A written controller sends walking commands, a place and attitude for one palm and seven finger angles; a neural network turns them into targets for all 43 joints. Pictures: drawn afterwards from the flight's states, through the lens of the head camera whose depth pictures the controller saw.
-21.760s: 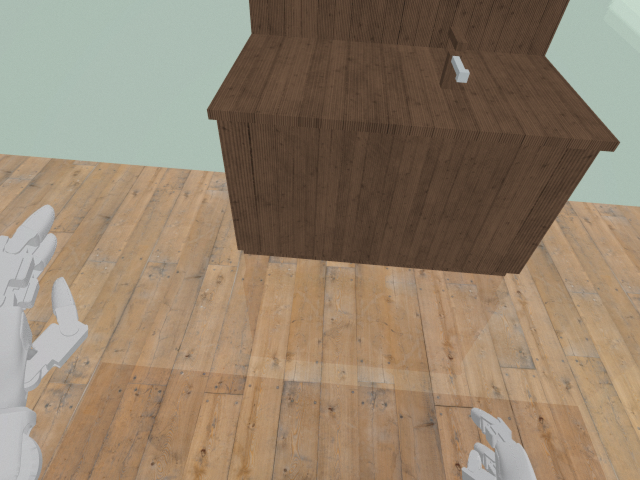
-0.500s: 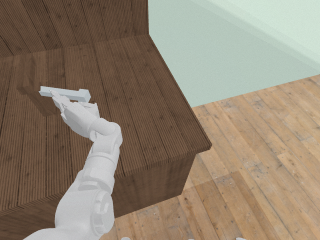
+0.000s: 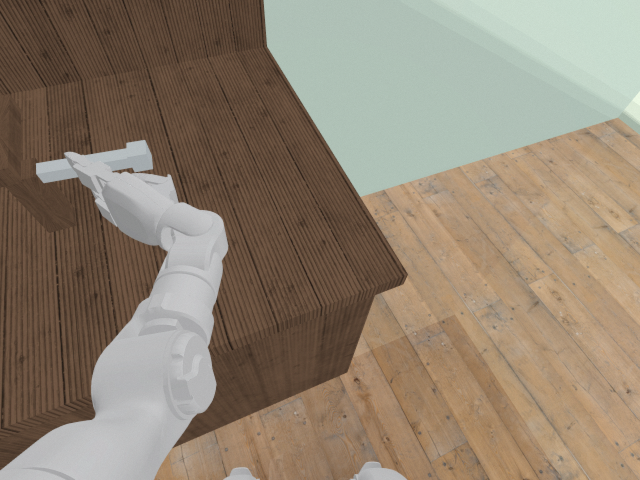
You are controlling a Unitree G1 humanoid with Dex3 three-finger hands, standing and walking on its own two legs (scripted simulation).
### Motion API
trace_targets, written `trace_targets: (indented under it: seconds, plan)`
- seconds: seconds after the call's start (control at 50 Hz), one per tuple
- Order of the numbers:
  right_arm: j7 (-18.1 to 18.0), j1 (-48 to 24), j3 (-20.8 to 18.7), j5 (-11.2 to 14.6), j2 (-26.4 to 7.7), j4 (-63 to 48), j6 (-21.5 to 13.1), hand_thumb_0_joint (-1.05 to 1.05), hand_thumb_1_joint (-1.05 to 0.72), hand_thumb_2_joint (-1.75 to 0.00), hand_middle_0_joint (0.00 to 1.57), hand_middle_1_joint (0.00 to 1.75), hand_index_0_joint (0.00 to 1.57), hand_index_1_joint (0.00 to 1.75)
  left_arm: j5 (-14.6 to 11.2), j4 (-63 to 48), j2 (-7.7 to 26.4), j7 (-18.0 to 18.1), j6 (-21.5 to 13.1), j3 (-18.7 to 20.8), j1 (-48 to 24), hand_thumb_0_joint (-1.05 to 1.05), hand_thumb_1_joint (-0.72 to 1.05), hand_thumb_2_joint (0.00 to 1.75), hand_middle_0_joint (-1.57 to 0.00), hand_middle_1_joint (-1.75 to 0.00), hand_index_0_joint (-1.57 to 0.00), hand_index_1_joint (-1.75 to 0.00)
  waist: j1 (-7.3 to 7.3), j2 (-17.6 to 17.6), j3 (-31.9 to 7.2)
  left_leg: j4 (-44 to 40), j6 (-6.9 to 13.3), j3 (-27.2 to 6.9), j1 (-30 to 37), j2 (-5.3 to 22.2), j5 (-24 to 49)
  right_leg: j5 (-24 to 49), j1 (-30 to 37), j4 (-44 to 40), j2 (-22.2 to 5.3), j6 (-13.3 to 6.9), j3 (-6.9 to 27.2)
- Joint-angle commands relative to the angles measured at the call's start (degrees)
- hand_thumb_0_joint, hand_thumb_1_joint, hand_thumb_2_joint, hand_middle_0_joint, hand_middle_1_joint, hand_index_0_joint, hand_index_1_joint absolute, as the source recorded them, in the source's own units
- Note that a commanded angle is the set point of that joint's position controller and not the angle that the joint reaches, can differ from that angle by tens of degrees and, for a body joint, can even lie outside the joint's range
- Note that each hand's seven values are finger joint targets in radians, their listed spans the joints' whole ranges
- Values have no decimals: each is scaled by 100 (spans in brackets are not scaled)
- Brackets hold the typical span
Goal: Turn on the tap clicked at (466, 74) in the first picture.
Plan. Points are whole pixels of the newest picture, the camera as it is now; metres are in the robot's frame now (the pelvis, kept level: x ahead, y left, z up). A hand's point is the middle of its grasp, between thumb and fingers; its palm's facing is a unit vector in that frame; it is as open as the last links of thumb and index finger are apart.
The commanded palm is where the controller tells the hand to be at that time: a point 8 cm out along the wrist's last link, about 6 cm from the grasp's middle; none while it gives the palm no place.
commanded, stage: lift the hand up off the lever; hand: left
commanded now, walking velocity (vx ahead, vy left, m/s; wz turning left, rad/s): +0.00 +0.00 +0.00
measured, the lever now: (139, 156) +0.53 +0.22 +0.08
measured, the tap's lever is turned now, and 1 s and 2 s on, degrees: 84 85 85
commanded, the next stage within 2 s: none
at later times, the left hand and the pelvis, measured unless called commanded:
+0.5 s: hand (151, 182) +0.48 +0.19 +0.09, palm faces +0.82 -0.57 -0.11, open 7.8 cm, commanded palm +0.41 +0.19 +0.10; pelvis +0.02 +0.01 +0.01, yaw +0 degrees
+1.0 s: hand (151, 180) +0.46 +0.18 +0.11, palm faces +0.81 -0.57 -0.13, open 7.8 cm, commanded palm +0.40 +0.19 +0.12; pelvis +0.02 +0.00 +0.02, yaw +1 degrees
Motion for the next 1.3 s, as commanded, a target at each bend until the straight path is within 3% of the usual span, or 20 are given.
trace_targets:
  seconds: [0.0,0.02,0.1,0.12,0.18,0.22,0.42,0.7,0.72,0.78,0.82,0.92,0.96,1.02,1.06,1.12,1.16,1.22,1.24,1.28]
  plan:
    - [25,422,-274,0,-785,-449,-135,0,-90,-90,20,30,20,30,147,-1052,817,-82,-213,-275,-2468,0,90,90,-15,-15,-15,-15,-89,-156,-2220,-403,327,298,1202,-297,1523,1673,1279,-788,70,90,70]
    - [29,460,-292,-12,-808,-431,-129,0,-90,-90,20,30,20,30,135,-1069,953,-76,-190,-94,-2282,0,90,90,-15,-15,-15,-15,14,-4,-2242,-426,313,282,1252,-302,1630,1748,1312,-765,93,67,61]
    - [62,501,-306,32,-802,-519,-118,0,-90,-90,20,30,20,30,23,-1340,879,-146,-120,-142,-2021,0,90,90,-15,-15,-15,-15,27,-327,-2254,-503,314,335,1284,-292,1776,2051,1646,-855,95,97,56]
    - [56,512,-320,24,-822,-479,-106,0,-90,-90,20,30,20,30,50,-1428,964,-145,-113,-71,-1994,0,90,90,-15,-15,-15,-15,73,-123,-2226,-544,297,305,1364,-287,1830,2044,1625,-830,106,72,47]
    - [89,476,-310,34,-774,-521,-125,0,-90,-90,20,30,20,30,-1,-1611,622,-187,-67,-347,-1906,0,90,90,-15,-15,-15,-15,24,-189,-2081,-593,296,337,1481,-279,1882,2034,1620,-916,122,75,14]
    - [71,474,-324,29,-806,-478,-124,0,-90,-90,20,30,20,30,6,-1666,830,-181,-39,-150,-1852,0,90,90,-15,-15,-15,-15,85,-138,-1967,-648,294,322,1508,-276,1895,2062,1671,-944,121,64,12]
    - [98,316,-338,32,-748,-514,-95,0,-90,-90,20,30,20,30,3,-2361,361,-282,81,-627,-1718,0,90,90,-15,-15,-15,-15,127,121,-2005,-704,196,242,2077,-219,2502,2235,1669,-912,125,5,-70]
    - [60,-81,-283,82,-632,-634,-25,0,-90,-90,20,30,20,30,-89,-3040,-216,-310,593,-1162,-1450,0,90,90,-15,-15,-15,-15,277,-136,-1930,-822,130,270,2353,-231,2899,2678,2116,-1021,83,-5,-118]
    - [37,-94,-298,81,-664,-619,-11,0,-90,-90,20,30,20,30,-94,-2998,40,-304,637,-904,-1212,0,90,90,-15,-15,-15,-15,355,-137,-1940,-849,124,254,2331,-236,2890,2654,2177,-1029,92,-13,-115]
    - [33,-187,-274,114,-621,-653,11,0,-90,-90,20,30,20,30,-111,-3006,-231,-323,751,-1158,-1337,0,90,90,-15,-15,-15,-15,299,-256,-1811,-885,143,291,2297,-242,2770,2684,2214,-1093,57,1,-110]
    - [-7,-221,-275,119,-652,-623,18,0,-90,-90,20,30,20,30,-121,-3014,75,-294,792,-888,-1275,0,90,90,-15,-15,-15,-15,364,-259,-1816,-936,156,289,2267,-267,2632,2638,2311,-1153,58,5,-93]
    - [-63,-329,-252,153,-661,-615,36,0,-90,-90,20,30,20,30,-95,-2910,190,-302,872,-845,-1397,0,90,90,-15,-15,-15,-15,338,-369,-1608,-1046,202,321,2139,-290,2293,2490,2371,-1291,25,27,-55]
    - [-43,-385,-226,156,-609,-618,2,0,-90,-90,20,30,20,30,-86,-2956,-127,-316,860,-1169,-1653,0,90,90,-15,-15,-15,-15,256,-261,-1568,-1054,211,328,2194,-296,2165,2307,2231,-1319,22,32,-51]
    - [-91,-358,-259,151,-662,-593,-12,0,-90,-90,20,30,20,30,-96,-2990,274,-295,826,-833,-1500,0,90,90,-15,-15,-15,-15,359,-266,-1767,-1066,220,324,2184,-318,2163,2374,2429,-1333,32,28,-15]
    - [-77,-385,-231,177,-633,-624,-13,0,-90,-90,20,30,20,30,-137,-2889,36,-330,872,-1028,-1503,0,90,90,-15,-15,-15,-15,310,-343,-1669,-1096,231,351,2160,-324,2115,2370,2426,-1363,12,41,-22]
    - [-126,-399,-244,196,-690,-568,-9,0,-90,-90,20,30,20,30,-162,-2803,326,-328,915,-795,-1550,0,90,90,-15,-15,-15,-15,330,-324,-1583,-1156,248,344,2143,-332,1986,2251,2429,-1451,14,48,7]
    - [-106,-390,-227,193,-653,-621,-34,0,-90,-90,20,30,20,30,-187,-2961,97,-335,886,-996,-1683,0,90,90,-15,-15,-15,-15,313,-344,-1657,-1168,252,356,2210,-335,2058,2323,2458,-1433,18,47,-6]
    - [-130,-378,-270,193,-687,-592,-26,0,-90,-90,20,30,20,30,-168,-2928,460,-332,899,-681,-1408,0,90,90,-15,-15,-15,-15,411,-320,-1695,-1190,247,355,2177,-334,2075,2352,2569,-1446,27,43,4]
    - [-111,-424,-231,201,-657,-623,-25,0,-90,-90,20,30,20,30,-169,-3061,147,-357,899,-1009,-1621,0,90,90,-15,-15,-15,-15,328,-181,-1655,-1208,239,373,2254,-327,2091,2341,2490,-1439,13,39,6]
    - [-106,-406,-241,205,-663,-608,-53,0,-90,-90,20,30,20,30,-178,-3008,159,-345,916,-986,-1641,0,90,90,-15,-15,-15,-15,316,-354,-1653,-1210,256,373,2260,-324,2039,2281,2483,-1475,21,49,-2]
